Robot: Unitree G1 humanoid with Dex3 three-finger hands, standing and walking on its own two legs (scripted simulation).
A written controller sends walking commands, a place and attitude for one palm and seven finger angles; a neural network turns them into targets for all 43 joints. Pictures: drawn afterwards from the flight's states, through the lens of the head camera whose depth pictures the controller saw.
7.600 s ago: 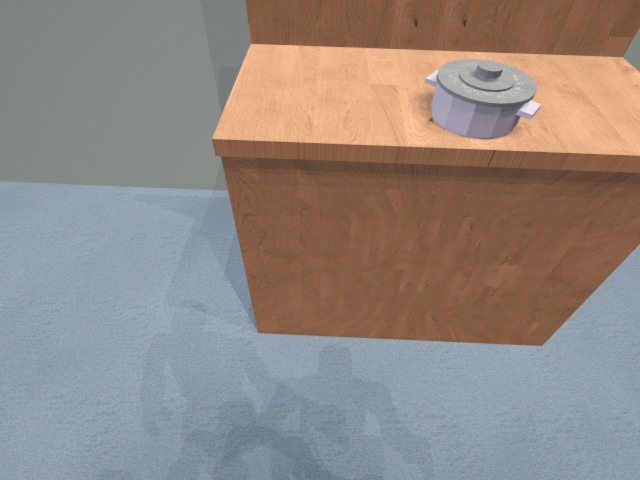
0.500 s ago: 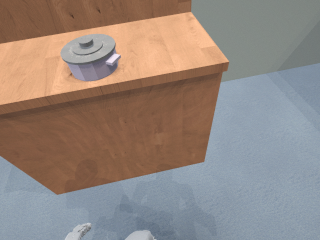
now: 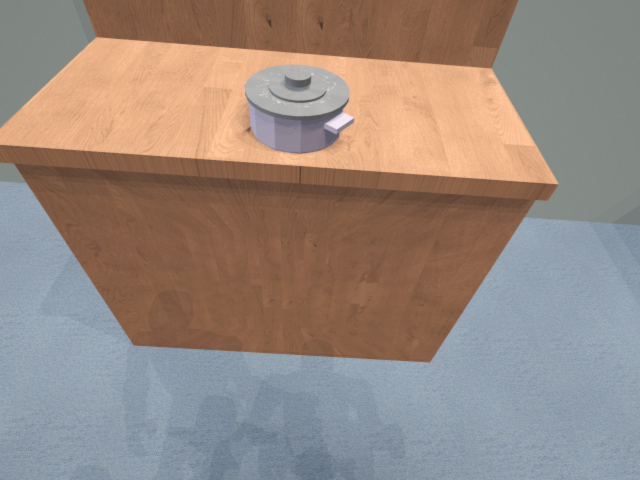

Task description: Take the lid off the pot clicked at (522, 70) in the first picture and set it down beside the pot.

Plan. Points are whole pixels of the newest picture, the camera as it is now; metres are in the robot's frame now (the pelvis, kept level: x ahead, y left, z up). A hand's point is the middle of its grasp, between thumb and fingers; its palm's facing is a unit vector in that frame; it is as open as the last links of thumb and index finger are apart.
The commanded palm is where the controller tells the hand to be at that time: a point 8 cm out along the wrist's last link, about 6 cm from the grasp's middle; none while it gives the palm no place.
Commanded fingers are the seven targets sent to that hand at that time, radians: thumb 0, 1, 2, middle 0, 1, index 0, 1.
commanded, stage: take the last steps up to it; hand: left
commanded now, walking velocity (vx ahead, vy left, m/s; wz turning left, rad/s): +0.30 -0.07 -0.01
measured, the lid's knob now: (298, 77) +0.72 +0.11 +0.15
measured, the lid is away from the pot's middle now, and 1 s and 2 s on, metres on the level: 0.00 0.00 0.00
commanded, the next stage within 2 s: come to a stop and stand still in 0.60 s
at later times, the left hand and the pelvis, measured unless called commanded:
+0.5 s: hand (257, 477) +0.16 +0.09 -0.15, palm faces +0.06 -0.96 -0.26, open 7.3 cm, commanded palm none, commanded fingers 0.00 0.90 0.90 -0.20 -0.30 -0.20 -0.30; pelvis +0.13 -0.09 +0.00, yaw +1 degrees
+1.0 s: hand (288, 467) +0.18 +0.05 -0.18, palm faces +0.10 -0.98 -0.18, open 7.4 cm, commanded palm none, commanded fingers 0.00 0.90 0.90 -0.20 -0.30 -0.20 -0.30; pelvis +0.23 -0.09 -0.01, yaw -1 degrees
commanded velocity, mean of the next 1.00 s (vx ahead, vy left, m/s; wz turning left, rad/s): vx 0.07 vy -0.02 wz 0.02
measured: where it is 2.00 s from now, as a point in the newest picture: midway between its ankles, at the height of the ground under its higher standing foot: outside the picture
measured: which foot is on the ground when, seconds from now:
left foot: down 0.00-0.32, up 0.34-0.88, down 0.90-1.00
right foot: up 0.00-0.28, down 0.30-0.94, up 0.96-1.00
